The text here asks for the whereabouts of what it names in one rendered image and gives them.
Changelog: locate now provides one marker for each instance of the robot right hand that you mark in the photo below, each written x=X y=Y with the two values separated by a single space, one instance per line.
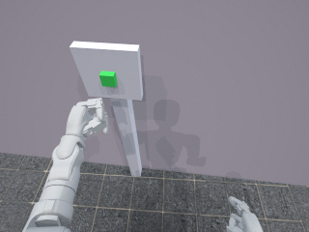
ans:
x=247 y=222

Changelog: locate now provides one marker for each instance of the robot left forearm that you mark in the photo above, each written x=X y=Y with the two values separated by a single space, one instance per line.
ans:
x=55 y=205

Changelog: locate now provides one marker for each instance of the robot left hand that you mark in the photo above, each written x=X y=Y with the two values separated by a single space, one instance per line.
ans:
x=82 y=124

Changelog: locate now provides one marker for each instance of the button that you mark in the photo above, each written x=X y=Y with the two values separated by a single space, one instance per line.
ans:
x=108 y=79

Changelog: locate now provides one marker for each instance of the panel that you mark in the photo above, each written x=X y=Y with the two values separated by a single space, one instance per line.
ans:
x=124 y=59

